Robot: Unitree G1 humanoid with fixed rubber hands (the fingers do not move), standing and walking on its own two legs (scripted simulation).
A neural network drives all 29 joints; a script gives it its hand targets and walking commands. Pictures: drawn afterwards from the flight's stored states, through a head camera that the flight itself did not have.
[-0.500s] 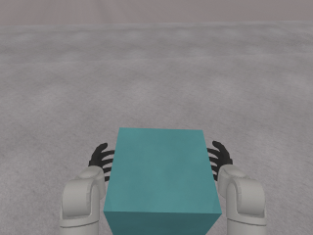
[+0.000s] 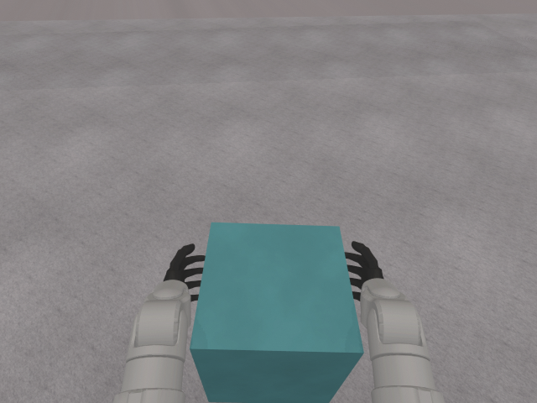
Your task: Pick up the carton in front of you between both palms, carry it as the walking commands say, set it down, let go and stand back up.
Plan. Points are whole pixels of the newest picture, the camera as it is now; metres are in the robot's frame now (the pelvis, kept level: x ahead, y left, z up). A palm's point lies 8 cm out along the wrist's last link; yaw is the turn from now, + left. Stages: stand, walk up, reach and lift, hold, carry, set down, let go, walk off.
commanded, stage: carry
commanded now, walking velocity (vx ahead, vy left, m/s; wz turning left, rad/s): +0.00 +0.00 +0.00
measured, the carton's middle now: (271, 317) +0.27 +0.00 -0.04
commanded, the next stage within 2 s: hold in 0.64 s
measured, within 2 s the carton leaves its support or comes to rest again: neither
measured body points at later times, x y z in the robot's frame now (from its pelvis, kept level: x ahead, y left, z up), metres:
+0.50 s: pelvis +0.01 -0.01 +0.00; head -0.01 +0.00 +0.45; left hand +0.31 +0.14 +0.03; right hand +0.31 -0.16 +0.03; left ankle +0.08 +0.11 -0.73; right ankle -0.03 -0.10 -0.73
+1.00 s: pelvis -0.01 +0.00 +0.01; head -0.03 +0.02 +0.46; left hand +0.31 +0.12 +0.03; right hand +0.28 -0.18 +0.03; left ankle +0.08 +0.12 -0.73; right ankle -0.03 -0.10 -0.73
